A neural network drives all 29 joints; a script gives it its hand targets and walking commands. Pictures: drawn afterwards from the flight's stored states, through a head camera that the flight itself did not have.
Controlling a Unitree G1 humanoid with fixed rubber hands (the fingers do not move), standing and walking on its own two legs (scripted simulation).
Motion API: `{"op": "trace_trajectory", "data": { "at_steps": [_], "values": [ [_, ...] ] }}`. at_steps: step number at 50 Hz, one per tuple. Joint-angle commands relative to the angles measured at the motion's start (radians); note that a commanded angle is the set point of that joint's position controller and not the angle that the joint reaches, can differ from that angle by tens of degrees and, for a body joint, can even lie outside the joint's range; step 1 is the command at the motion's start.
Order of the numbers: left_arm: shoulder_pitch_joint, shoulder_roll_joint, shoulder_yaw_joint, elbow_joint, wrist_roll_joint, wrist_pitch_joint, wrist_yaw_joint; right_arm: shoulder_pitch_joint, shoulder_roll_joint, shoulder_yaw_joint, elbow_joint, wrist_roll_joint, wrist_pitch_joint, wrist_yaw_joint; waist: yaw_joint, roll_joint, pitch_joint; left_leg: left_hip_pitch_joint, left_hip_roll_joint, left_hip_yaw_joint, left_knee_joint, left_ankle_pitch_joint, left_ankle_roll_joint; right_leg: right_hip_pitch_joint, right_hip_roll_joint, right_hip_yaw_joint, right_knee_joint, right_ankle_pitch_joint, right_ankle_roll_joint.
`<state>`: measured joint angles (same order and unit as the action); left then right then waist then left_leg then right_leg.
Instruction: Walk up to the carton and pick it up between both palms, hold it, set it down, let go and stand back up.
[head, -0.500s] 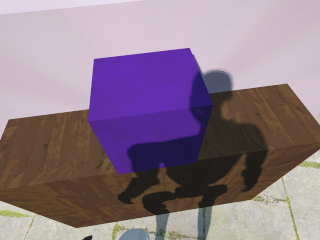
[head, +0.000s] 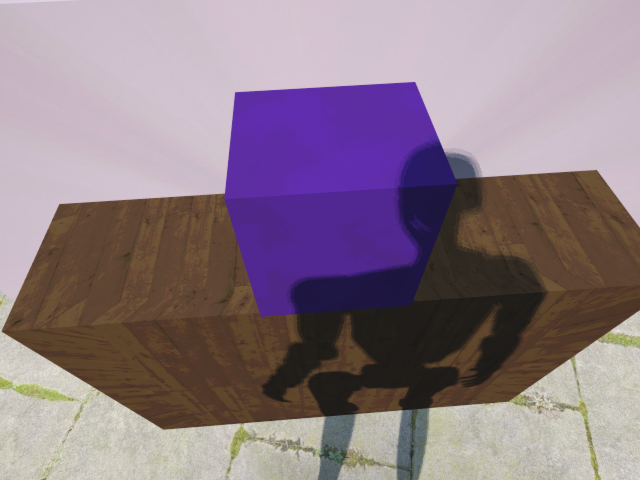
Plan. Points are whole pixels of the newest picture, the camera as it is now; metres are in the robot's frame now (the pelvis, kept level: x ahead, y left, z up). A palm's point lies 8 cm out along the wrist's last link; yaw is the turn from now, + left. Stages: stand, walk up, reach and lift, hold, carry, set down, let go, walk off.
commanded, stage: walk up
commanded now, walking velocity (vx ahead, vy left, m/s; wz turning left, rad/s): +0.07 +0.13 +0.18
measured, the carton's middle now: (331, 209) +0.45 +0.02 +0.07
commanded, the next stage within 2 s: none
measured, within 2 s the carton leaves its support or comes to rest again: neither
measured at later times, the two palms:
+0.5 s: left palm out of the picture -0.02 +0.28 -0.13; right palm out of the picture +0.06 -0.19 -0.15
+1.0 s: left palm out of the picture +0.03 +0.35 -0.14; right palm out of the picture +0.02 -0.14 -0.11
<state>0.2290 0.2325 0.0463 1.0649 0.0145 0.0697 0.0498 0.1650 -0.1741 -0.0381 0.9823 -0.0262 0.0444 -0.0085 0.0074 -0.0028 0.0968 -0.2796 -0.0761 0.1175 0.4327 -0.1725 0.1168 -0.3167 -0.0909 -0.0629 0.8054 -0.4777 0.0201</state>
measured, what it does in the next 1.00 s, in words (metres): steps on the spot: right foot, then left foot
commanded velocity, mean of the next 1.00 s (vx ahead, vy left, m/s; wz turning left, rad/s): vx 0.01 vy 0.02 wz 0.03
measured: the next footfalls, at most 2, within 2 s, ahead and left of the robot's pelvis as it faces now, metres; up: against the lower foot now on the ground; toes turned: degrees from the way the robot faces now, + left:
right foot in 0.08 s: +0.00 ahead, -0.10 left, +0.00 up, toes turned -6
left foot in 0.54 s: +0.06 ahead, +0.22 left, +0.00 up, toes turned +6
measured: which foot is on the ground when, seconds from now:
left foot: down 0.00-0.08, up 0.10-0.52, down 0.54-1.00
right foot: up 0.00-0.06, down 0.08-0.56, up 0.58-1.00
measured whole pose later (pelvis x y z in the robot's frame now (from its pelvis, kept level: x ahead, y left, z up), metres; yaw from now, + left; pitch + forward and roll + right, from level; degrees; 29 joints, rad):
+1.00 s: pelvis +0.01 +0.09 +0.01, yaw +1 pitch +1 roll -1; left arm 0.22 0.26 0.09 1.05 0.03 0.07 0.00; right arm 0.26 -0.14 -0.04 1.04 -0.03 -0.01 -0.05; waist -0.02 -0.06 0.05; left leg -0.23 0.07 0.07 0.41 -0.19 0.00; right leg -0.43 -0.06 0.00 0.90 -0.34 0.08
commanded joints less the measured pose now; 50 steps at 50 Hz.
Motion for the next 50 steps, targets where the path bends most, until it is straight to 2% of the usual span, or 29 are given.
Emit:
{"op": "trace_trajectory", "data": {
  "at_steps": [1,3,4,5,6,7,8,9,10,12,14,16,21,23,24,26,27,28,29,30,31,33,35,36,37,39,43,48,50],
  "values": [
    [0.088,0.028,0.001,-0.045,-0.004,-0.038,0.009,0.077,-0.193,-0.042,-0.019,-0.003,-0.005,-0.013,0.007,0.076,-0.147,0.069,0.294,-0.370,-0.192,-0.177,0.090,0.095,0.030,-0.063,-0.199,0.023,-0.006],
    [0.293,0.034,0.008,0.019,0.001,-0.053,0.008,-0.033,-0.184,-0.045,-0.056,0.002,0.001,-0.016,0.133,-0.026,-0.134,-0.137,0.187,-0.251,-0.088,-0.221,-0.033,0.370,-0.018,-0.024,-0.498,0.234,-0.047],
    [0.339,0.115,0.024,0.032,0.015,-0.065,0.013,-0.050,-0.135,-0.034,-0.078,0.013,-0.004,-0.012,0.152,-0.297,-0.126,-0.319,0.080,-0.158,0.227,-0.231,-0.085,0.441,-0.300,0.324,-0.641,0.128,-0.102],
    [0.241,0.189,0.028,0.006,0.009,-0.060,0.024,-0.025,-0.108,-0.035,-0.063,0.007,-0.005,-0.013,0.091,-0.342,-0.048,-0.419,0.018,-0.141,0.386,-0.332,-0.107,0.320,-0.461,0.475,-0.653,0.258,-0.149],
    [0.166,0.227,0.045,-0.005,0.010,-0.050,0.035,0.011,-0.144,-0.052,-0.061,-0.012,0.007,-0.011,0.078,-0.331,-0.004,-0.331,0.059,-0.176,0.535,-0.333,-0.106,0.140,-0.506,0.478,-0.677,0.170,-0.243],
    [0.089,0.173,0.035,-0.022,0.013,-0.055,0.032,0.029,-0.156,-0.053,-0.050,-0.015,0.011,0.002,0.039,-0.297,0.024,-0.279,0.086,-0.209,0.601,-0.288,-0.111,0.076,-0.454,0.438,-0.711,0.049,-0.245],
    [0.026,0.093,0.013,-0.042,0.014,-0.066,0.020,0.051,-0.149,-0.053,-0.026,-0.015,0.004,0.018,-0.011,-0.219,0.029,-0.290,0.081,-0.236,0.583,-0.211,-0.114,0.118,-0.326,0.312,-0.698,-0.012,-0.174],
    [-0.062,0.045,-0.004,-0.082,0.008,-0.076,0.013,0.097,-0.133,-0.057,0.019,-0.010,-0.001,0.025,-0.051,-0.168,0.044,-0.281,0.055,-0.231,0.547,-0.174,-0.119,0.143,-0.233,0.161,-0.639,0.251,-0.106],
    [-0.046,0.064,0.001,-0.080,0.003,-0.086,0.013,0.141,-0.130,-0.062,0.049,-0.013,-0.002,0.027,-0.053,-0.139,0.017,-0.296,0.040,-0.203,0.564,-0.148,-0.125,0.216,-0.209,0.103,-0.577,0.504,-0.073],
    [0.105,0.095,0.009,-0.034,-0.009,-0.103,0.015,0.130,-0.110,-0.056,0.058,-0.013,0.002,0.017,-0.012,-0.103,-0.015,-0.290,0.045,-0.161,0.600,-0.110,-0.155,0.281,-0.235,0.101,-0.476,0.945,-0.072],
    [0.186,0.119,0.016,-0.007,-0.010,-0.105,0.017,0.096,-0.104,-0.051,0.038,0.000,0.013,0.009,0.010,-0.118,-0.021,-0.295,0.065,-0.142,0.610,-0.116,-0.185,0.297,-0.263,0.094,-0.415,1.191,-0.088],
    [0.196,0.139,0.021,-0.002,-0.003,-0.100,0.019,0.090,-0.100,-0.047,0.027,0.007,0.025,0.016,0.014,-0.173,-0.021,-0.292,0.088,-0.136,0.601,-0.094,-0.203,0.276,-0.262,0.069,-0.410,1.144,-0.098],
    [0.138,0.101,0.017,-0.031,0.027,-0.093,-0.005,0.007,-0.096,-0.031,-0.023,0.019,0.033,0.028,0.036,-0.335,0.000,-0.180,0.130,-0.079,0.385,-0.084,-0.231,0.138,-0.213,0.046,-0.489,0.755,-0.119],
    [0.103,0.040,-0.004,-0.023,0.023,-0.088,-0.020,0.002,-0.042,-0.004,-0.028,0.026,0.008,0.022,0.002,-0.420,-0.041,-0.047,0.109,-0.045,0.179,-0.142,-0.212,0.136,-0.087,0.001,-0.517,0.472,-0.120],
    [0.104,0.050,0.005,-0.017,0.022,-0.080,-0.018,0.014,-0.067,-0.008,-0.023,0.022,-0.009,0.016,-0.001,-0.396,-0.044,-0.003,0.089,-0.013,0.105,-0.139,-0.208,0.149,-0.064,-0.001,-0.467,0.449,-0.121],
    [0.129,0.088,0.020,-0.002,0.020,-0.074,-0.020,0.121,-0.104,-0.019,0.028,0.017,-0.039,-0.007,-0.030,-0.210,-0.074,0.166,0.087,-0.017,-0.121,0.082,-0.206,0.135,-0.076,0.014,-0.335,0.518,-0.089],
    [0.187,0.061,0.018,0.010,0.012,-0.076,-0.023,0.191,-0.147,-0.024,0.050,0.008,-0.061,-0.017,-0.034,-0.052,-0.131,0.307,0.184,-0.111,-0.126,0.238,-0.204,0.071,-0.063,0.020,-0.258,0.385,-0.056],
    [0.230,-0.019,-0.001,0.005,0.003,-0.072,-0.025,0.234,-0.213,-0.033,0.058,0.006,-0.075,-0.023,-0.031,0.225,-0.183,0.384,0.393,-0.301,-0.109,0.513,-0.167,-0.038,-0.009,-0.014,-0.155,0.020,-0.011],
    [0.254,-0.060,-0.012,0.004,-0.011,-0.052,-0.015,0.204,-0.232,-0.026,0.050,0.015,-0.072,-0.026,-0.009,0.333,-0.162,0.251,0.469,-0.369,-0.142,0.533,-0.081,-0.003,0.007,0.024,-0.145,-0.159,-0.018],
    [0.216,-0.015,-0.001,-0.005,-0.020,-0.034,-0.013,0.148,-0.216,-0.028,0.050,0.009,-0.066,-0.022,-0.028,0.436,-0.122,0.074,0.444,-0.396,-0.197,0.268,-0.007,0.075,-0.002,0.057,-0.133,-0.126,-0.022],
    [0.156,0.028,0.006,-0.008,-0.019,-0.025,-0.020,0.078,-0.139,-0.006,0.036,0.006,-0.065,-0.015,-0.017,0.392,-0.048,0.032,0.380,-0.356,-0.242,0.115,-0.020,0.072,0.001,0.063,-0.104,-0.079,-0.029],
    [0.168,0.003,0.005,0.024,-0.011,-0.022,-0.034,0.018,-0.101,0.008,0.015,0.003,-0.073,-0.025,0.026,0.345,-0.046,0.171,0.307,-0.204,-0.186,0.299,-0.051,-0.025,0.027,0.055,-0.053,-0.033,-0.040],
    [0.222,-0.018,-0.001,0.061,-0.003,-0.022,-0.027,0.051,-0.084,0.013,0.015,0.013,-0.085,-0.030,0.026,0.261,-0.119,0.229,0.310,-0.161,-0.123,0.455,-0.041,-0.010,0.032,0.056,-0.020,0.013,-0.033],
    [0.206,0.001,0.006,0.065,0.002,-0.020,-0.017,0.098,-0.091,0.010,0.021,0.014,-0.090,-0.028,-0.005,0.202,-0.132,0.238,0.347,-0.212,-0.114,0.471,-0.028,-0.018,0.041,0.053,0.008,0.018,-0.021],
    [0.155,0.075,0.032,0.043,0.013,-0.012,-0.013,0.172,-0.153,-0.013,0.028,0.012,-0.084,-0.035,-0.049,0.135,-0.120,0.272,0.445,-0.322,-0.105,0.465,-0.008,-0.104,0.043,0.042,0.114,0.002,0.006],
    [0.092,0.088,0.043,-0.005,0.026,0.002,-0.022,0.216,-0.210,-0.038,0.038,0.016,-0.066,-0.058,-0.061,0.083,-0.098,0.238,0.548,-0.407,-0.136,0.326,0.031,-0.194,0.005,0.100,0.230,0.022,0.035],
    [0.045,0.033,0.043,-0.036,0.025,-0.002,-0.048,0.125,-0.182,-0.040,0.006,0.007,-0.057,-0.057,-0.039,0.142,-0.046,0.107,0.461,-0.319,-0.220,-0.001,0.031,-0.214,0.003,0.116,0.246,0.134,0.053],
    [0.051,0.023,0.042,-0.058,0.008,-0.007,-0.049,0.122,-0.149,-0.035,0.006,-0.007,-0.069,-0.043,-0.030,0.212,-0.065,0.105,0.403,-0.251,-0.209,0.047,0.045,-0.165,0.023,0.072,0.079,0.135,0.063],
    [0.045,-0.044,0.012,-0.059,-0.004,-0.027,-0.050,0.076,-0.064,-0.003,0.029,0.004,-0.068,-0.030,0.002,0.292,-0.102,0.026,0.249,-0.123,-0.198,-0.029,0.033,0.040,0.055,0.039,-0.151,0.126,0.035]
  ]
}}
